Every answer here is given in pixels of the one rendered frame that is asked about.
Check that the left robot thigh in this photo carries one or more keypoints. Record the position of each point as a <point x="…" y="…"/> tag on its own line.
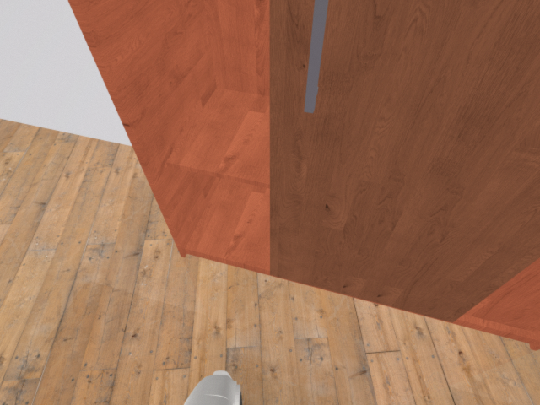
<point x="215" y="390"/>

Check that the handle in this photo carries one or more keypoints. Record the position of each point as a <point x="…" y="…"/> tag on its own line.
<point x="316" y="44"/>

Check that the robot left shin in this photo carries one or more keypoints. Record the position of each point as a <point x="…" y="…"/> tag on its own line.
<point x="221" y="372"/>

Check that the wardrobe door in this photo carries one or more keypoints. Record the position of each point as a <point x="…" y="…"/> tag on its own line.
<point x="415" y="183"/>
<point x="516" y="303"/>

